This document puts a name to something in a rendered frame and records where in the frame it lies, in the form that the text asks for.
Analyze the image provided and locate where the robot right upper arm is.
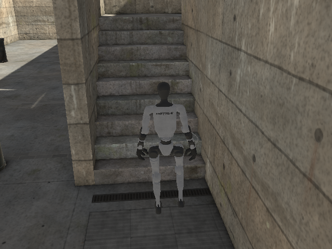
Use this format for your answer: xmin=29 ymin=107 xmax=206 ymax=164
xmin=175 ymin=104 xmax=190 ymax=133

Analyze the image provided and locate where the robot left hand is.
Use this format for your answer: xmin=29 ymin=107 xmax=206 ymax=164
xmin=136 ymin=148 xmax=148 ymax=160

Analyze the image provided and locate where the robot left upper arm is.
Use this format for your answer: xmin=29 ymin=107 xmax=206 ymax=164
xmin=141 ymin=105 xmax=154 ymax=134

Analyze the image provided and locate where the right robot shin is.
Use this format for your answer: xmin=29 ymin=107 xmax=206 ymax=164
xmin=176 ymin=166 xmax=184 ymax=201

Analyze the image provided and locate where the robot left forearm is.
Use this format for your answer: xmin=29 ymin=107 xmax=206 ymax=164
xmin=137 ymin=127 xmax=146 ymax=149

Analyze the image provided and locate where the robot right forearm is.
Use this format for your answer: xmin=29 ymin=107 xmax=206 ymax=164
xmin=185 ymin=125 xmax=196 ymax=149

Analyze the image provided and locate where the robot right hand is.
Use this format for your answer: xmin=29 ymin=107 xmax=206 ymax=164
xmin=185 ymin=148 xmax=197 ymax=161

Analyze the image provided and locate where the left robot thigh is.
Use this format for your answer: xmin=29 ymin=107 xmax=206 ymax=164
xmin=148 ymin=145 xmax=161 ymax=183

